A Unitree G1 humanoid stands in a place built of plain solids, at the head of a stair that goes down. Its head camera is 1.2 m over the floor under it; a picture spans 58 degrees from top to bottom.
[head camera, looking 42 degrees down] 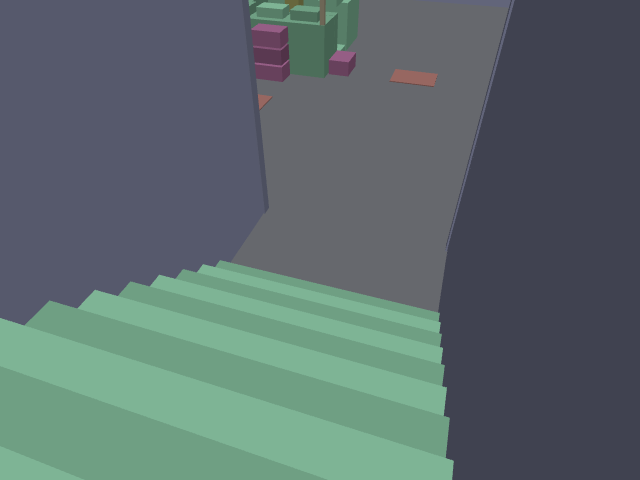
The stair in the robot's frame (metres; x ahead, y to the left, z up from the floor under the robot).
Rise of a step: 0.19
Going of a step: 0.26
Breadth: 2.10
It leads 18 degrees to the right of straight ahead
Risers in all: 10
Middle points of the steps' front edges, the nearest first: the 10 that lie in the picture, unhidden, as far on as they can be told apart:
0.44 0.68 0.00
0.68 0.60 -0.19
0.93 0.52 -0.38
1.17 0.44 -0.57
1.42 0.37 -0.77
1.66 0.29 -0.96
1.91 0.21 -1.15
2.15 0.13 -1.34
2.40 0.05 -1.53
2.64 -0.03 -1.72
